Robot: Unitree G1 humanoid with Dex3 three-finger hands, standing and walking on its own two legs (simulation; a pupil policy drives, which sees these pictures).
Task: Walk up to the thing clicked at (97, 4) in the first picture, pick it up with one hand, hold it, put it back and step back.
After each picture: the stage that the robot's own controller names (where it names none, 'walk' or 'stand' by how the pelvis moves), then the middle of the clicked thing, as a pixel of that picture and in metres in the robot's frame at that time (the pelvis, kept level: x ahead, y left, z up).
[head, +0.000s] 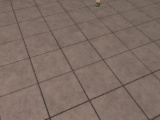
stand; (97, 3) +2.34 -0.33 -0.72
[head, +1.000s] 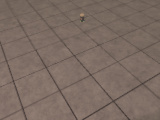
walk; (82, 17) +2.24 +0.09 -0.71
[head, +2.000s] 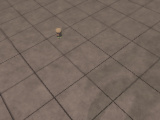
walk; (58, 33) +1.55 +0.32 -0.72
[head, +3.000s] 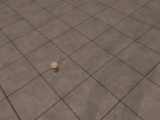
walk; (55, 67) +1.02 +0.32 -0.72
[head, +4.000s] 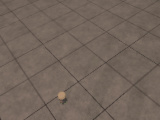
walk; (62, 98) +0.68 +0.25 -0.71
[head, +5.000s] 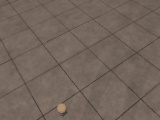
stand; (62, 110) +0.50 +0.20 -0.70
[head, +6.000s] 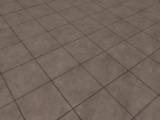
stand; out of the picture +0.44 +0.18 -0.71
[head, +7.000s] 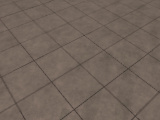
stand; out of the picture +0.43 +0.18 -0.72
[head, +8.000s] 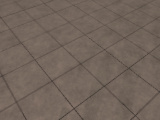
stand; out of the picture +0.44 +0.19 -0.73
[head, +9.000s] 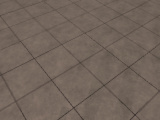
stand; out of the picture +0.42 +0.19 -0.73
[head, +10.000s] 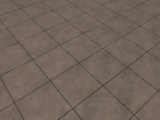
go down; out of the picture +0.42 +0.20 -0.73
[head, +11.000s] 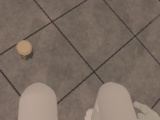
go down; (25, 50) +0.50 +0.23 -0.35
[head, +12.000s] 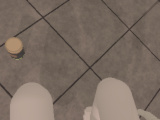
approach; (15, 49) +0.50 +0.24 -0.30
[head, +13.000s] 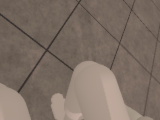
close in; out of the picture +0.48 +0.29 -0.23
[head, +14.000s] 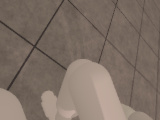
close; out of the picture +0.47 +0.30 -0.23
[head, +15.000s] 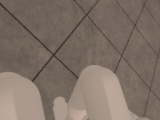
lift; out of the picture +0.39 +0.24 -0.19
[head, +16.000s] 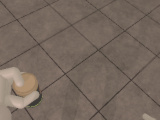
lift; (29, 91) +0.32 +0.17 -0.01
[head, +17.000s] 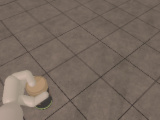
hold; (40, 93) +0.33 +0.15 +0.01
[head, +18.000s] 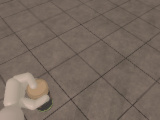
hold; (40, 96) +0.32 +0.15 -0.01
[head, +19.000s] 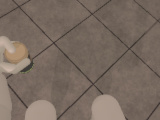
crouch; (20, 58) +0.43 +0.19 -0.09
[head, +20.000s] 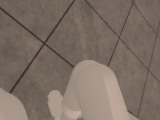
lower; out of the picture +0.44 +0.28 -0.23
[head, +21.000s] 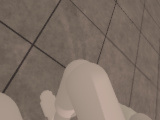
lower; out of the picture +0.44 +0.29 -0.23
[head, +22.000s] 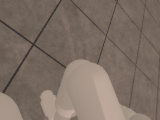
lower; out of the picture +0.44 +0.30 -0.23
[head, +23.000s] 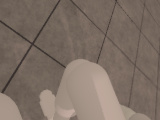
lower; out of the picture +0.45 +0.30 -0.23
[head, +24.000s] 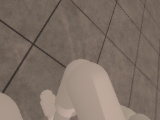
loosen; out of the picture +0.45 +0.30 -0.23
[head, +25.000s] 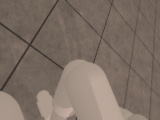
withdraw; out of the picture +0.44 +0.28 -0.24
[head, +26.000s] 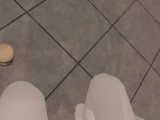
stand; (4, 56) +0.45 +0.24 -0.28
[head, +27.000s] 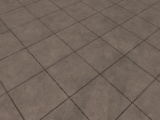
stand; out of the picture +0.40 +0.16 -0.64
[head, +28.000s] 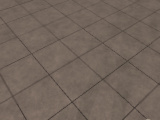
stand; out of the picture +0.41 +0.18 -0.66
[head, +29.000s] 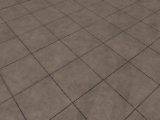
stand; out of the picture +0.40 +0.17 -0.67
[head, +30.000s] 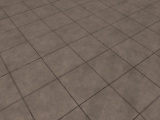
stand; out of the picture +0.42 +0.16 -0.72
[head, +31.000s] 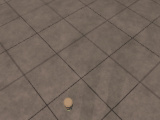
walk; (68, 104) +0.48 +0.10 -0.70
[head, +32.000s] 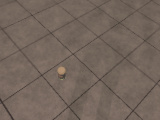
walk; (61, 73) +0.76 +0.11 -0.69
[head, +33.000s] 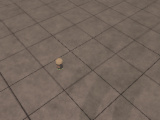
stand; (59, 64) +1.06 +0.22 -0.70
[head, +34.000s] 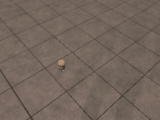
stand; (61, 65) +1.06 +0.18 -0.72
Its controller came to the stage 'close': yes
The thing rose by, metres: 0.70
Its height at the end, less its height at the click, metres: +0.00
